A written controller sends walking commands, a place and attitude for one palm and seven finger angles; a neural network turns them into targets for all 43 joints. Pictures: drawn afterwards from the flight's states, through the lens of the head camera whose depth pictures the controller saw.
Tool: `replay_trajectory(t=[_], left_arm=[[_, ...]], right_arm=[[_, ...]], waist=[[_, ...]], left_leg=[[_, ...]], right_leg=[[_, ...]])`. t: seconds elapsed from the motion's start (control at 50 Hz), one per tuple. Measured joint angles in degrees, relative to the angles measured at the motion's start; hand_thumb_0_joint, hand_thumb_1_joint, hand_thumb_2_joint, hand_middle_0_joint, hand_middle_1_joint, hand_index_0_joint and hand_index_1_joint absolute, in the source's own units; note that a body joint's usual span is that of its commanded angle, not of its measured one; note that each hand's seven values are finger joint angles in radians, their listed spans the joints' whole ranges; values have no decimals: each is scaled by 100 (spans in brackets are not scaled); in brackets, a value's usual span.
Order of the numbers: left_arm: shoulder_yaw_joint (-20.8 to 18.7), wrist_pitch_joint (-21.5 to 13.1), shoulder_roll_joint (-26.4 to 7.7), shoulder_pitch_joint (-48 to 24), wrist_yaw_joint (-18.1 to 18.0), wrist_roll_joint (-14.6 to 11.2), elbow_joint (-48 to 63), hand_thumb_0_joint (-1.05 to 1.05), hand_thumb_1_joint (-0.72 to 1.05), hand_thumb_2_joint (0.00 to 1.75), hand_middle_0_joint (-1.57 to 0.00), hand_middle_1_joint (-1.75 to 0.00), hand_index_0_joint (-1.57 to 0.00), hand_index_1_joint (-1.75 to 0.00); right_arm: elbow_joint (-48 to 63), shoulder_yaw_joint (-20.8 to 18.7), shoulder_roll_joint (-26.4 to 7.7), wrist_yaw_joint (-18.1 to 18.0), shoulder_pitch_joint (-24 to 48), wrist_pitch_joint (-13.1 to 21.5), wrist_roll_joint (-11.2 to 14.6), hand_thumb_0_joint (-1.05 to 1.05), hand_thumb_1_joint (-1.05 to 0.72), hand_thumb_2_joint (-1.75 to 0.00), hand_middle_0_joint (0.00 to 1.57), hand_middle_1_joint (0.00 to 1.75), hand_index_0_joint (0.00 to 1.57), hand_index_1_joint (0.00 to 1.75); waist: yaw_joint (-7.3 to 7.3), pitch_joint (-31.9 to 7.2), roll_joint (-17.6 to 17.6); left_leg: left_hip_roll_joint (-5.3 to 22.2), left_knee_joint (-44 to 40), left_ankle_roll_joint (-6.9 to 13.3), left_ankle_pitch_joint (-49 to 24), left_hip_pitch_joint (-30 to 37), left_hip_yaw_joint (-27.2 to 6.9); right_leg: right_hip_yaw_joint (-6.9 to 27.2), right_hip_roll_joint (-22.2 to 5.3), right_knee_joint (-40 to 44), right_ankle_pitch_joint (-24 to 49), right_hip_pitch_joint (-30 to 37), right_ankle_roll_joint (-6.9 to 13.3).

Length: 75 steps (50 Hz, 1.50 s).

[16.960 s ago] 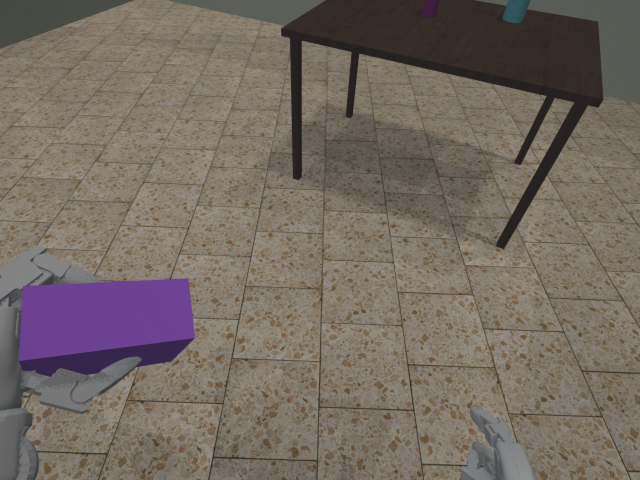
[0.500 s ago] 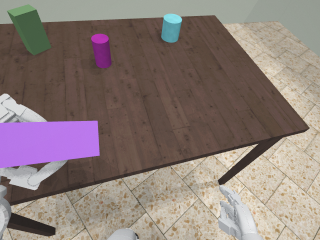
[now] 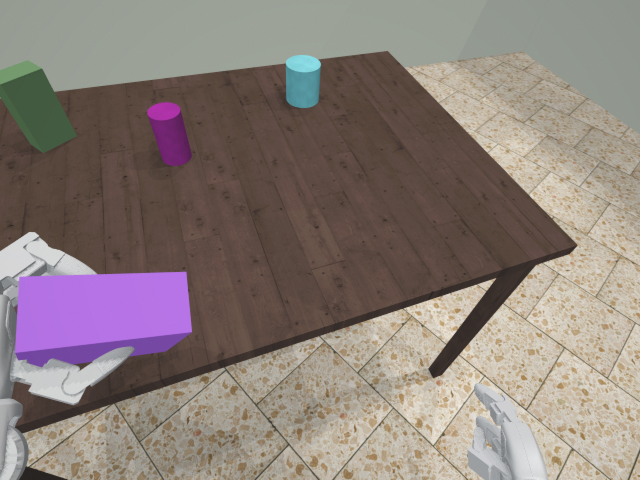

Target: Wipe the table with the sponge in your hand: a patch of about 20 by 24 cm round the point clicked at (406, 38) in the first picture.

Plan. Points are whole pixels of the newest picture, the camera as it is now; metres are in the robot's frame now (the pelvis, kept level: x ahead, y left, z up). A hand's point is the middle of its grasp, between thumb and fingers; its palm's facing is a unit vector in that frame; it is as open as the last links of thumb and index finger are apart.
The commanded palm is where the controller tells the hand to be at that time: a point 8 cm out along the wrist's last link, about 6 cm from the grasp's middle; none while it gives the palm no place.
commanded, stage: come to a stop and stand still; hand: left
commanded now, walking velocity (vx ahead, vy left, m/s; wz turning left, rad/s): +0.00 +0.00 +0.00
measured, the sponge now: (130, 318) +0.24 +0.21 +0.12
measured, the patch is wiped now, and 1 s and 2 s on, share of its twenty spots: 0.00 0.00 0.00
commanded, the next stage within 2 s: look again from close up in 0.10 s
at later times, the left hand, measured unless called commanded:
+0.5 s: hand (79, 307) +0.23 +0.24 +0.15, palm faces +0.36 -0.85 -0.38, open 9.7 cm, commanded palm +0.18 +0.28 +0.18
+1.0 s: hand (118, 286) +0.26 +0.21 +0.16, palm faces +0.32 -0.87 -0.38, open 9.7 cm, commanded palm +0.19 +0.26 +0.18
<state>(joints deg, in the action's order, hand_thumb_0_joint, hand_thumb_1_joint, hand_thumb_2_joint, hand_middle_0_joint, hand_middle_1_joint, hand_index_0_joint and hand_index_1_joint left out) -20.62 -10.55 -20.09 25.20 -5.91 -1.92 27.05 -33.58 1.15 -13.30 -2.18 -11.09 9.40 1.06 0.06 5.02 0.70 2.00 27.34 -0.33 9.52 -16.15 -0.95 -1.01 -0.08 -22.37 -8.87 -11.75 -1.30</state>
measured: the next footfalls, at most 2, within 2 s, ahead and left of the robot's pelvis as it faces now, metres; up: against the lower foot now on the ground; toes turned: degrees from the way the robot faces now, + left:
none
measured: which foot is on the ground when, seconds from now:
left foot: down 0.00-1.00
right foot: down 0.00-1.00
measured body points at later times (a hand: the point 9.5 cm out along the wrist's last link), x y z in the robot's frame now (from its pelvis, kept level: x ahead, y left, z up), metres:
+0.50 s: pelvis +0.02 +0.00 +0.00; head +0.05 +0.01 +0.45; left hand +0.21 +0.29 +0.17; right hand +0.21 -0.22 -0.07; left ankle +0.06 +0.12 -0.74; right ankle +0.04 -0.14 -0.74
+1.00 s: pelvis +0.03 -0.02 +0.00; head +0.07 +0.00 +0.45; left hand +0.23 +0.26 +0.18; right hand +0.22 -0.23 -0.07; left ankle +0.06 +0.12 -0.74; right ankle +0.04 -0.14 -0.74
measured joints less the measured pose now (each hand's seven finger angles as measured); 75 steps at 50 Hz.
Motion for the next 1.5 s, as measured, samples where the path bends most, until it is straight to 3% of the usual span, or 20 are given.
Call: replay_trajectory(t=[0.18, 0.46, 0.68, 0.96, 1.2, 1.38, 1.5], left_arm=[[25, -45, -117, 195, 2, -36, 189, -2, -46, 101, -77, -135, -79, -134], [120, 90, 52, 89, 28, -62, 2, -2, -46, 102, -77, -135, -79, -134], [-2, 88, -76, 47, 29, -106, 132, -2, -46, 102, -77, -135, -79, -134], [23, 206, -102, 72, 79, -198, 388, -2, -46, 102, -77, -135, -79, -134], [1, 372, -129, 306, 106, -364, 364, -2, -46, 102, -77, -135, -79, -134], [105, 445, -48, 457, 52, -338, 300, -2, -46, 102, -77, -135, -79, -134], [62, 393, -78, 489, 40, -338, 203, -2, -46, 102, -77, -135, -79, -134]], right_arm=[[-6, -25, 20, -20, -39, -13, 15, 2, -90, -90, 20, 30, 20, 30], [-1, 74, 120, 10, 123, -55, -1, 2, -90, -90, 20, 30, 20, 30], [58, 90, 203, 32, 235, -128, -21, 1, -90, -90, 21, 30, 20, 30], [167, 100, 345, 153, 234, -270, 0, 1, -90, -90, 21, 30, 20, 30], [115, -25, 145, 104, 207, -446, 49, 1, -90, -90, 20, 30, 20, 30], [-8, -137, -87, 11, 115, -443, 76, 1, -91, -90, 20, 30, 20, 30], [-88, -167, -121, -40, 136, -451, 88, 2, -91, -90, 20, 30, 20, 30]], waist=[[59, -34, -58], [-99, -23, -97], [-109, -5, 42], [-71, 9, 94], [13, -77, -157], [105, -91, -345], [63, -84, -405]], left_leg=[[2, -25, -21, 47, 62, 8], [-55, -107, 13, 85, 164, 19], [-90, -197, 30, 108, 228, 55], [115, -123, -151, 197, 173, -8], [362, 69, -345, 323, 105, -112], [353, 146, -261, 377, 120, -227], [265, 77, -243, 341, 199, -220]], right_leg=[[6, 0, -40, -80, 29, 19], [9, -58, 21, -134, 127, -14], [38, -97, 66, -169, 161, -36], [-14, 108, -31, -265, 87, 135], [-102, 359, -215, -391, 23, 354], [-215, 364, -245, -460, 107, 400], [-217, 274, -228, -469, 173, 338]])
